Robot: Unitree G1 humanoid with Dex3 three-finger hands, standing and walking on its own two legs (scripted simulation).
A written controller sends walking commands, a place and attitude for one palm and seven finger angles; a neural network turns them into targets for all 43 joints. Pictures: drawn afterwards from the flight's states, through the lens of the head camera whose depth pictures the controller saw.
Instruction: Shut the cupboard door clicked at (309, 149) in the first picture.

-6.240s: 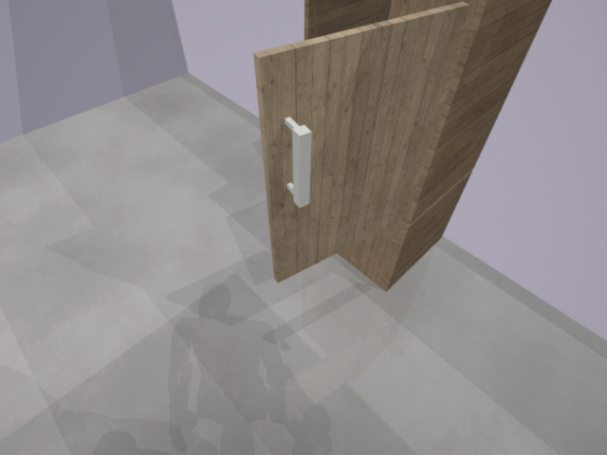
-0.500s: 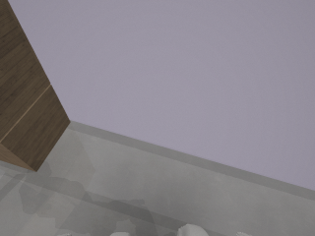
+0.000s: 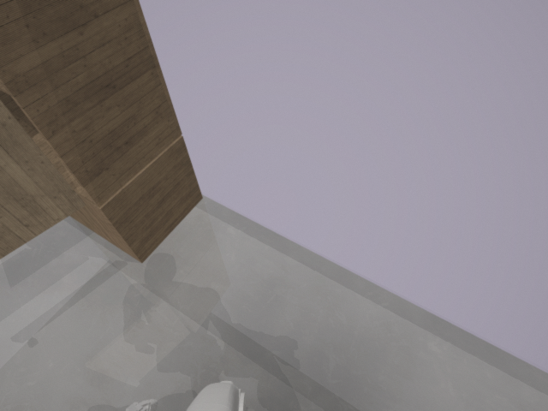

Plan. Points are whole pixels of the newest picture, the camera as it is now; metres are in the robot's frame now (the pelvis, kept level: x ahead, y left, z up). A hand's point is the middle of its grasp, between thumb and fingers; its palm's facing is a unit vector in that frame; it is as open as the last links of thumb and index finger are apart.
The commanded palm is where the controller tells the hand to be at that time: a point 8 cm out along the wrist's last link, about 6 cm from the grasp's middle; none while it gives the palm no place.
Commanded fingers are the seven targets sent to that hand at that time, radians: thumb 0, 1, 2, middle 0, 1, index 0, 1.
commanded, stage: turn to face it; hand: left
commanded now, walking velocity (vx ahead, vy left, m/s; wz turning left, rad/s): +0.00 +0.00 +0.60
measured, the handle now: out of the picture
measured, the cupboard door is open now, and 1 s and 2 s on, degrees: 78 78 78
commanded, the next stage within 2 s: take the last steps up to it in 1.34 s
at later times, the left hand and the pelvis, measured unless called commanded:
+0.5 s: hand out of the picture +0.03 +0.25 -0.16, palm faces +0.31 -0.91 -0.29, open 7.4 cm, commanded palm none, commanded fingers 0.00 0.90 0.90 -0.20 -0.30 -0.20 -0.30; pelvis -0.01 +0.01 -0.01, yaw +17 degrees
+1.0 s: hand out of the picture -0.12 +0.21 -0.20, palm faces +0.60 -0.77 -0.22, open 7.4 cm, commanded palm none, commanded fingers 0.00 0.90 0.90 -0.20 -0.30 -0.20 -0.30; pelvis -0.03 +0.01 -0.02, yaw +36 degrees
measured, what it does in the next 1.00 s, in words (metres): steps on the spot, turning left: left foot, then right foot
